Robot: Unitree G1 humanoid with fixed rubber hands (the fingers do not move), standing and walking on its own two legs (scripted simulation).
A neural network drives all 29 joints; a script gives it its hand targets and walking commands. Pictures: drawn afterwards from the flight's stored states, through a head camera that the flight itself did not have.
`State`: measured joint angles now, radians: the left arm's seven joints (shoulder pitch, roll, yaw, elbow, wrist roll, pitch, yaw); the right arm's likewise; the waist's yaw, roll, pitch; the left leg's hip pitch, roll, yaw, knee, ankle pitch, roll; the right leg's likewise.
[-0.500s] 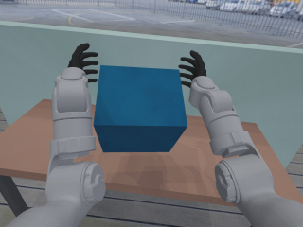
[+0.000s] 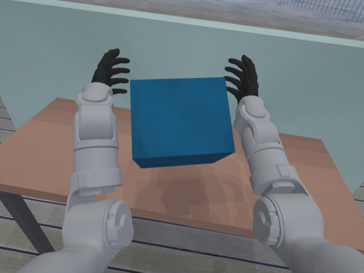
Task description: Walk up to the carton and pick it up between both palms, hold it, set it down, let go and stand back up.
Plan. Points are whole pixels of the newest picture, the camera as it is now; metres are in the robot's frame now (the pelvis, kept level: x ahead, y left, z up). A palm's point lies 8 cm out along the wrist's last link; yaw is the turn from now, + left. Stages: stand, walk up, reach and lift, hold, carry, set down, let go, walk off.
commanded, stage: set down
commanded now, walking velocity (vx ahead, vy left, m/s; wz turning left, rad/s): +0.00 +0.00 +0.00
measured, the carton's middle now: (178, 128) +0.41 -0.03 +0.15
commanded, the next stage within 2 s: none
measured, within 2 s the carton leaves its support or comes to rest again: neither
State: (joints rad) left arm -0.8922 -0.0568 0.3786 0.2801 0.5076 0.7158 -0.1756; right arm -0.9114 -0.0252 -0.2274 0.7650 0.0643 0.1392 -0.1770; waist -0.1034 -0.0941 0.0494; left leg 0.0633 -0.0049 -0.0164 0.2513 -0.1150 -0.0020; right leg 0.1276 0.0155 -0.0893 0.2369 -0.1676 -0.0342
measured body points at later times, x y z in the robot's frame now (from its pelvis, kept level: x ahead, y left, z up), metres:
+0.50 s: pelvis -0.01 -0.01 +0.00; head -0.06 +0.02 +0.44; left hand +0.38 +0.11 +0.24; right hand +0.37 -0.19 +0.23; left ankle +0.03 +0.12 -0.75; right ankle +0.00 -0.09 -0.75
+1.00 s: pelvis +0.00 -0.01 +0.00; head -0.03 +0.02 +0.45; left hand +0.39 +0.08 +0.19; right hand +0.38 -0.21 +0.19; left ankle +0.03 +0.12 -0.75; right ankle +0.00 -0.08 -0.75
